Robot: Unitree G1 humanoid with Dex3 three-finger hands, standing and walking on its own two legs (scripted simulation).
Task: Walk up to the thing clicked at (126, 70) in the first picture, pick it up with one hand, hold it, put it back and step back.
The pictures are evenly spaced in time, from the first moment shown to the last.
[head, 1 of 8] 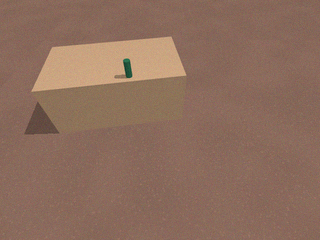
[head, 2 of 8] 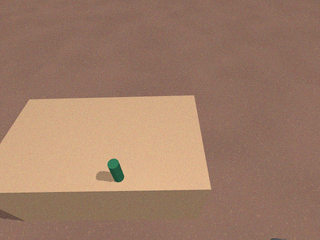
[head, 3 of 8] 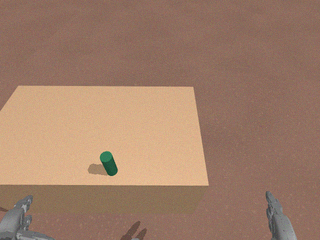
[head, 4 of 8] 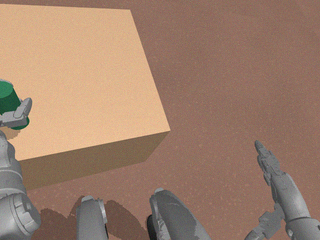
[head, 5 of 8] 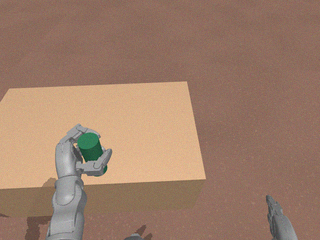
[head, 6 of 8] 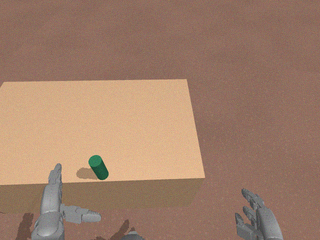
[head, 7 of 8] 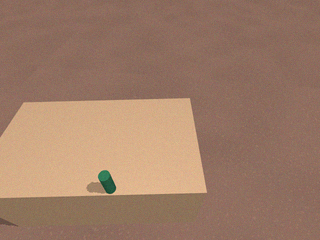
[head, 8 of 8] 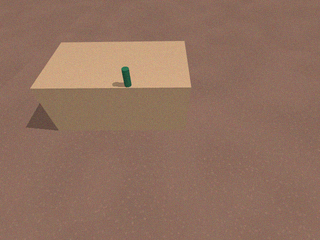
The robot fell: no
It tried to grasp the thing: yes
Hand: left
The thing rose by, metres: 0.28
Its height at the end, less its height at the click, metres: +0.00
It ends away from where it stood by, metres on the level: 0.03
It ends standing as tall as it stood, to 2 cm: yes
